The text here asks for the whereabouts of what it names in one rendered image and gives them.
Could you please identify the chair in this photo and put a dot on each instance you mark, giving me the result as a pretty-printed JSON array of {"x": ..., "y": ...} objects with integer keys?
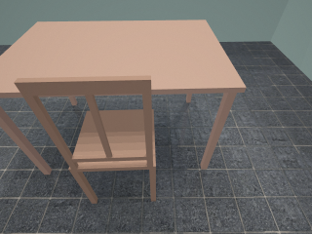
[{"x": 109, "y": 140}]

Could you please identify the table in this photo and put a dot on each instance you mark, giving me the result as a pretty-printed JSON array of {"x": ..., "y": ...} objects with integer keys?
[{"x": 182, "y": 56}]

